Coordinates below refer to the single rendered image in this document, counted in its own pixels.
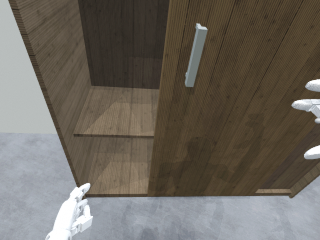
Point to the right robot hand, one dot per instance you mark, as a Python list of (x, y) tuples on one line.
[(310, 105)]

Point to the left robot hand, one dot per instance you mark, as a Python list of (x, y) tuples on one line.
[(67, 217)]

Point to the handle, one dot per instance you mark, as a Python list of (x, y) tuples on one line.
[(197, 48)]

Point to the wardrobe door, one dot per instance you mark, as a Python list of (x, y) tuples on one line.
[(227, 134), (295, 166)]

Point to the left robot forearm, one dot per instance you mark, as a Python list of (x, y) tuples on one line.
[(59, 234)]

